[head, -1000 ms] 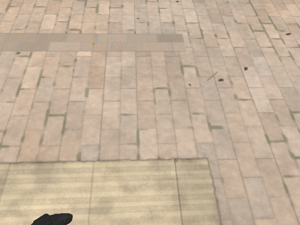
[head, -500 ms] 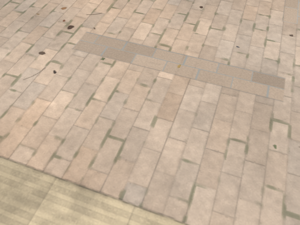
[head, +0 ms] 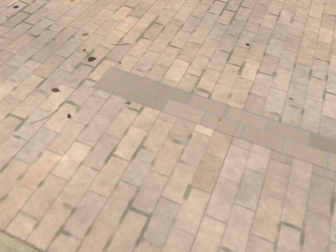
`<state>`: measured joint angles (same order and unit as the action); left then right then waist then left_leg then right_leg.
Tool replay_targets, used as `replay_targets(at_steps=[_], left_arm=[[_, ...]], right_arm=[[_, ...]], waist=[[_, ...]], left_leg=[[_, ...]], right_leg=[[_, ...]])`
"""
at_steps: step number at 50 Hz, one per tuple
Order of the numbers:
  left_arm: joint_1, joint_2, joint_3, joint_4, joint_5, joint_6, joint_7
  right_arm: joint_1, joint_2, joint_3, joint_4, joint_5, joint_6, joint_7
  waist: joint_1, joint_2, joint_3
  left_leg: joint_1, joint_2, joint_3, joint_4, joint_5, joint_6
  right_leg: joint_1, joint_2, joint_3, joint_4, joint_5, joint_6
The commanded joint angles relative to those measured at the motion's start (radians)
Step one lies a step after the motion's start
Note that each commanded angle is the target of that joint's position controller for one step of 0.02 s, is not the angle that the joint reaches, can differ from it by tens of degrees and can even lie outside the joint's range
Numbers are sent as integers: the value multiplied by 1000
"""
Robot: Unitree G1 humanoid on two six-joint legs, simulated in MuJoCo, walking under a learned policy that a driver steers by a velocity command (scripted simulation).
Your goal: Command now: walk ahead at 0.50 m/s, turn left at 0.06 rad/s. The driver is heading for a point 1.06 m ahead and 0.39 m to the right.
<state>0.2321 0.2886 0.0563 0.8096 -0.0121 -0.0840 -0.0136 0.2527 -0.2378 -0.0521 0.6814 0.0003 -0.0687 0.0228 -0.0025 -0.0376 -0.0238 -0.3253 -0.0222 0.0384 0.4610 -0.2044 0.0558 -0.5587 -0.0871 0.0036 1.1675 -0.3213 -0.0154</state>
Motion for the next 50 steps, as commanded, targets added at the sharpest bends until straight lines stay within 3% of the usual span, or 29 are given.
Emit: replay_targets(at_steps=[1, 4, 7, 12, 15, 16, 17, 18, 19, 20, 21, 22, 23, 24, 27, 30, 33, 37, 40, 41, 42, 43, 44, 45, 46, 47, 48, 50], left_arm=[[12, 45, 14, -69, 7, 12, 4], [-82, 23, 6, -94, 16, 14, 5], [-182, 0, -6, -115, 8, 8, -8], [-307, 20, -6, -166, -3, -2, -33], [-252, 51, 6, -165, 2, -11, -43], [-158, 72, 20, -138, 10, -12, -39], [2, 122, 44, -92, 16, -12, -30], [172, 219, 66, -71, 25, -10, -20], [196, 234, 65, -60, 16, -9, -26], [176, 154, 46, -70, 0, -6, -21], [103, 122, 34, -80, -1, -4, -15], [45, 100, 25, -87, 9, -2, -16], [6, 76, 19, -90, 19, -5, -18], [-12, 54, 13, -91, 27, -10, -19], [-2, 71, 19, -69, 16, -26, -15], [49, 99, 28, -47, 7, -17, 1], [92, 116, 34, -34, -5, -5, 11], [164, 128, 39, -14, -15, 15, 16], [151, 145, 49, -17, -15, 28, 26], [135, 139, 47, -21, -14, 31, 28], [130, 103, 36, -29, -8, 30, 27], [115, 37, 13, -64, 16, 27, 27], [252, -28, -6, -94, -6, 7, 22], [211, 76, 19, -70, -27, 4, 24], [116, 120, 33, -93, -29, 8, 23], [73, 105, 34, -101, -22, 15, 25], [57, 94, 37, -112, -12, 22, 23], [76, 61, 39, -116, -18, 44, 16]], right_arm=[[-17, -110, -30, -46, -2, -32, 0], [23, -132, -38, -9, 2, -33, -16], [63, -155, -43, 21, 8, -28, -25], [138, -188, -53, 73, 22, -15, -26], [122, -206, -60, 89, 24, 0, -33], [103, -204, -58, 89, 25, 5, -36], [105, -173, -46, 85, 18, 6, -39], [151, -111, -21, 59, -13, -1, -41], [250, -39, 1, 60, 0, -23, -31], [161, -145, -24, 65, 23, -38, -25], [55, -170, -30, 31, 33, -44, -22], [3, -155, -26, 21, 21, -41, -28], [-5, -143, -29, 16, 7, -34, -33], [19, -131, -30, 19, 7, -24, -33], [23, -97, -25, 19, 5, -1, -38], [-90, -75, -16, -19, -10, -7, -38], [-194, -52, -5, -38, -2, -19, -25], [-311, -68, -7, -70, 12, -36, -2], [-276, -112, -23, -69, 14, -53, 7], [-201, -129, -34, -48, 11, -57, 3], [-73, -172, -54, -16, 0, -61, -5], [112, -249, -74, 3, -16, -60, -18], [150, -301, -84, 23, -15, -48, -14], [136, -200, -63, 12, -7, -43, -16], [85, -149, -46, 8, -2, -42, -22], [22, -126, -36, 8, -8, -39, -21], [-22, -100, -29, 13, -11, -39, -19], [-61, -84, -28, 25, -15, -46, -18]], waist=[[36, 128, -35], [20, 92, -1], [-17, 104, 19], [-66, 115, 58], [-23, 139, 31], [30, 136, -22], [92, 111, -124], [122, -64, -288], [76, -298, -397], [115, -173, -318], [107, -106, -185], [76, -18, -109], [41, -15, -62], [8, -38, -54], [-19, -38, -24], [3, -5, 3], [39, -16, 20], [83, -37, 43], [42, -69, 23], [-2, -71, -9], [-57, -50, -96], [-129, 86, -258], [-61, 389, -371], [-95, 271, -305], [-101, 190, -179], [-70, 128, -109], [-43, 140, -52], [-2, 172, -10]], left_leg=[[144, 250, -270, -272, 221, 206], [150, 232, -190, -291, 292, 190], [159, 209, -128, -293, 272, 158], [272, 259, -146, -240, 215, 142], [334, 274, -147, -145, 390, 113], [324, 239, -112, -39, 550, 91], [239, 185, -66, 156, 589, 59], [-26, 100, -13, 522, 251, 8], [-358, -48, -105, 789, -363, -37], [-476, 11, -179, 895, -340, -28], [-520, 62, -144, 888, -240, -17], [-480, 108, -121, 844, -155, -15], [-423, 137, -124, 781, -102, -17], [-362, 156, -131, 749, -74, -19], [-353, 166, -114, 656, -24, -42], [-384, 158, -98, 468, 112, -70], [-316, 114, -79, 253, 245, -81], [-262, 68, -74, 102, 249, -84], [-157, 51, -83, 23, 157, -54], [-46, 38, -65, -13, 143, -35], [162, 71, -84, -3, 148, 1], [455, 274, -280, 29, 163, 66], [724, 471, -703, -68, -9, 218], [665, 445, -737, -130, -185, 202], [540, 409, -576, -145, -182, 160], [407, 366, -465, -172, -88, 139], [309, 333, -384, -205, -22, 136], [197, 294, -258, -264, 61, 123]], right_leg=[[-157, -53, 48, -41, 106, 15], [-185, -46, 44, -215, 247, 30], [-132, -17, 21, -414, 376, 24], [-113, 18, 2, -578, 331, -10], [-11, 52, -30, -638, 228, -58], [128, 89, -67, -670, 234, -79], [370, 74, -46, -644, 272, -112], [715, -159, 235, -608, 342, -203], [950, -309, 705, -792, 99, -339], [905, -283, 694, -849, -47, -301], [765, -254, 548, -860, -17, -261], [612, -220, 445, -882, 81, -245], [493, -188, 376, -910, 165, -238], [426, -161, 327, -938, 209, -232], [365, -139, 222, -994, 340, -242], [373, -111, 166, -1005, 442, -232], [370, -70, 118, -997, 402, -201], [424, -100, 175, -937, 317, -197], [462, -128, 247, -850, 298, -170], [446, -104, 239, -782, 353, -150], [380, -44, 202, -626, 399, -118], [196, 41, 126, -307, 174, -72], [-154, 144, 75, -1, -273, -22], [-259, 85, 145, 123, -242, -16], [-287, 48, 130, 144, -144, -19], [-246, 10, 110, 123, -65, -15], [-220, -13, 112, 82, -15, -10], [-141, -38, 107, 38, 31, -3]])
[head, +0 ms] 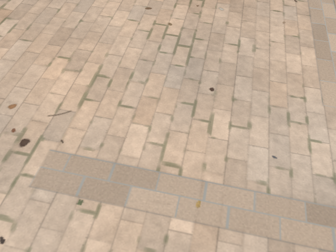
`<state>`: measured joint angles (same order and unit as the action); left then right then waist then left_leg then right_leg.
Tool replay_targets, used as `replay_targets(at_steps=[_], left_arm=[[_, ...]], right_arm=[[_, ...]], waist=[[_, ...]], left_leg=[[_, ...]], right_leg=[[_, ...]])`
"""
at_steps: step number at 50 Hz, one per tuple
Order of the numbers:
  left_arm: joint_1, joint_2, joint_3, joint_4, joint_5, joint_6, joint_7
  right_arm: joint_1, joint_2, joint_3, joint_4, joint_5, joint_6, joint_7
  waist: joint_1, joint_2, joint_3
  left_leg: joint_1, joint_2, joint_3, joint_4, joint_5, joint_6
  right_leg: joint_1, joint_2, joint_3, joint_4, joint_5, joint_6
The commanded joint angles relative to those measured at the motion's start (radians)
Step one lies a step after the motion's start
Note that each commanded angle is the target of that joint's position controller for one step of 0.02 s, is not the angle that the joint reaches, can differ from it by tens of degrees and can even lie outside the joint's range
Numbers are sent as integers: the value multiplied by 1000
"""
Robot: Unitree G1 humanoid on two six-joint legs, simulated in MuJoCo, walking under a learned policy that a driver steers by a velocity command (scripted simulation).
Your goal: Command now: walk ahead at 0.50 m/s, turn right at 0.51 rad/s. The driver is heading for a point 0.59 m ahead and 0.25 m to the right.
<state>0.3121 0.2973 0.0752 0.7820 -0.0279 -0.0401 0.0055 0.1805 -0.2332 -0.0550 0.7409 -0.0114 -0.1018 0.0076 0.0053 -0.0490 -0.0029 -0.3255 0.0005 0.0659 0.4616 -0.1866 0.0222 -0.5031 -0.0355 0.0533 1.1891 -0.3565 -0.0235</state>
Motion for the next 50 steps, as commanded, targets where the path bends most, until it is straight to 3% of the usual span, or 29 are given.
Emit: replay_targets(at_steps=[1, 5, 9, 14, 16, 17, 18, 19, 20, 21, 22, 23, 24, 25, 27, 30, 33, 36, 38, 40, 41, 42, 43, 44, 45, 46, 47, 48, 50], left_arm=[[-9, 37, 18, -95, -2, 9, -4], [-81, 20, 13, -133, 9, 23, -9], [-205, 3, 2, -168, 10, 15, -35], [-307, 22, 4, -227, 9, 18, -59], [-253, 54, 22, -229, 14, 23, -61], [-146, 83, 42, -204, 12, 26, -58], [31, 144, 77, -153, 9, 29, -47], [150, 247, 104, -129, 4, 37, -25], [89, 308, 98, -166, 1, 17, -31], [104, 214, 72, -176, 7, 3, -40], [76, 170, 58, -166, 12, -10, -40], [10, 142, 47, -173, 11, -15, -39], [-50, 108, 36, -183, 15, -16, -35], [-78, 97, 30, -197, 25, -17, -30], [-81, 103, 31, -194, 22, -23, -20], [-35, 132, 40, -172, 14, -23, 0], [5, 135, 42, -152, 8, -16, 9], [51, 142, 46, -129, 2, -11, 10], [66, 134, 45, -120, -1, -5, 13], [51, 130, 46, -119, 7, 6, 20], [32, 116, 42, -125, 8, 11, 22], [20, 82, 31, -138, 12, 10, 22], [45, 34, 12, -167, 35, 6, 24], [236, 10, 0, -145, 15, 2, 20], [237, 109, 17, -115, 7, 6, 21], [111, 145, 28, -131, 5, 17, 23], [34, 136, 26, -144, 14, 29, 28], [-5, 118, 25, -160, 24, 38, 30], [23, 53, 10, -152, 23, 53, 28]], right_arm=[[8, -97, -29, -27, -1, -18, -3], [33, -144, -47, 7, -3, -19, -14], [59, -181, -57, 29, 4, -5, -23], [105, -231, -74, 60, 31, 21, -22], [91, -263, -84, 60, 43, 32, -25], [77, -271, -86, 58, 50, 40, -26], [84, -246, -75, 57, 48, 42, -27], [107, -159, -44, 29, -1, 36, -26], [148, -88, -14, -32, -5, 2, -16], [29, -184, -34, -42, 35, -30, -4], [-26, -189, -33, -62, 55, -43, 0], [-25, -174, -29, -52, 34, -47, -9], [-17, -185, -37, -43, 9, -41, -16], [0, -186, -40, -43, 5, -28, -14], [6, -164, -38, -44, -2, -8, -13], [-88, -126, -23, -70, -9, 3, -15], [-198, -99, -8, -94, 0, -3, -2], [-268, -115, -10, -118, 16, -12, 12], [-272, -141, -20, -127, 18, -21, 19], [-222, -162, -31, -117, 8, -29, 22], [-156, -167, -38, -100, -2, -35, 20], [-80, -190, -46, -88, -21, -43, 17], [46, -253, -59, -83, -44, -45, 14], [106, -280, -68, -47, -35, -25, 21], [98, -210, -53, -59, 4, -11, 23], [46, -156, -35, -75, 8, -1, 18], [-11, -120, -16, -78, -2, 8, 17], [-51, -97, -5, -72, -6, 12, 17], [-96, -86, 3, -51, -19, 13, 18]], waist=[[-2, 171, -19], [-5, 118, 8], [-49, 106, 39], [-71, 114, 76], [-24, 147, 29], [44, 144, -28], [126, 114, -119], [137, -86, -193], [43, -263, -339], [120, -96, -329], [106, -70, -209], [55, 28, -132], [16, 26, -97], [-11, 2, -81], [-27, 8, -68], [-5, 15, -30], [39, -23, -11], [67, -39, 3], [63, -47, 2], [38, -81, -6], [3, -86, -36], [-33, -72, -108], [-62, 71, -265], [-5, 389, -408], [-25, 265, -376], [-51, 180, -244], [-40, 110, -168], [-17, 106, -114], [35, 159, -88]], left_leg=[[176, 270, -240, -283, 93, 160], [193, 278, -102, -309, 225, 168], [224, 261, 21, -306, 228, 137], [354, 305, 81, -244, 307, 106], [382, 302, 120, -109, 639, 86], [369, 278, 151, 46, 785, 67], [262, 232, 179, 278, 762, 34], [-48, 166, 179, 630, 189, -20], [-398, -34, -23, 919, -410, -63], [-506, 15, -158, 970, -351, -41], [-545, 51, -143, 930, -266, -17], [-488, 96, -146, 843, -189, -14], [-413, 124, -150, 757, -145, -20], [-352, 136, -154, 722, -117, -26], [-319, 125, -137, 646, -87, -52], [-332, 95, -121, 453, 56, -87], [-264, 45, -115, 222, 230, -90], [-212, 14, -123, 113, 268, -80], [-192, 6, -143, 58, 225, -62], [-144, -5, -126, 22, 169, -31], [-56, -18, -100, -26, 204, -6], [102, 29, -117, -35, 334, 32], [403, 218, -292, 50, 642, 116], [667, 440, -673, 16, 699, 317], [613, 432, -727, -33, 474, 302], [492, 379, -580, -47, 426, 259], [364, 327, -469, -63, 463, 231], [253, 293, -401, -81, 509, 222], [103, 218, -277, -120, 578, 194]], right_leg=[[-196, -91, 52, 4, 83, 11], [-247, -95, 51, -137, 220, 34], [-201, -82, -12, -359, 369, 20], [-176, -54, -85, -501, 249, -34], [-52, 11, -148, -523, 143, -76], [93, 62, -183, -571, 146, -105], [360, 112, -181, -626, 208, -143], [651, -92, 137, -634, 284, -215], [881, -289, 730, -834, 30, -416], [865, -293, 720, -915, -13, -368], [760, -263, 584, -905, 47, -330], [604, -221, 468, -899, 158, -295], [483, -184, 381, -907, 258, -274], [406, -160, 345, -928, 316, -269], [335, -138, 296, -951, 412, -276], [287, -100, 224, -957, 461, -257], [260, -57, 192, -940, 372, -213], [278, -77, 246, -911, 297, -199], [333, -98, 305, -857, 264, -188], [390, -101, 325, -767, 399, -159], [401, -71, 310, -689, 507, -131], [371, -12, 271, -556, 572, -89], [203, 63, 206, -278, 315, -34], [-72, 185, 145, 32, -333, 35], [-147, 119, 186, 146, -307, 53], [-183, 92, 157, 173, -235, 66], [-163, 61, 128, 132, -186, 72], [-126, 29, 120, 64, -153, 75], [24, 0, 74, -117, -118, 79]])
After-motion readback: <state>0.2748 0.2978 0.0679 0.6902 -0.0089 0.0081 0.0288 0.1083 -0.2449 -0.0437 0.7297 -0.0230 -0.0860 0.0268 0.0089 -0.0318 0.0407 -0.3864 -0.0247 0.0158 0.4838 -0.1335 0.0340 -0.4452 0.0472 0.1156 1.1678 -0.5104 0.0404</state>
